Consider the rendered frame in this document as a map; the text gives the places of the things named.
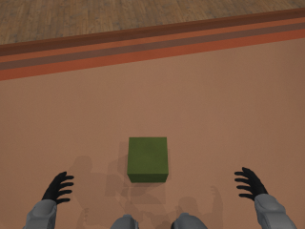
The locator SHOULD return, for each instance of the robot right forearm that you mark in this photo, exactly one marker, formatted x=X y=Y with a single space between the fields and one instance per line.
x=271 y=214

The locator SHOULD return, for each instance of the robot thigh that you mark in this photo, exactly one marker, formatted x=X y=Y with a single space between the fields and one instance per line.
x=188 y=222
x=125 y=223

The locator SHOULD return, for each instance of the robot right thigh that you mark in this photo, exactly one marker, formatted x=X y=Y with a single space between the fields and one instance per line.
x=188 y=222

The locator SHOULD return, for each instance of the left robot hand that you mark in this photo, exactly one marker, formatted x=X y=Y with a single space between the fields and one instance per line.
x=53 y=191

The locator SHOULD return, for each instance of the carton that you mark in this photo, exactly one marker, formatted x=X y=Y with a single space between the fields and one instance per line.
x=148 y=159

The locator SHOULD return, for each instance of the right robot hand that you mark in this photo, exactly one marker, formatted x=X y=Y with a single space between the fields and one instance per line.
x=256 y=187

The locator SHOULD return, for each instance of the robot left forearm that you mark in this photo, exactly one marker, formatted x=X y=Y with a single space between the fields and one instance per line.
x=42 y=215

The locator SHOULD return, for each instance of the robot left thigh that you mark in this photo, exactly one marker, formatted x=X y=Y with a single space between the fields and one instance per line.
x=125 y=223

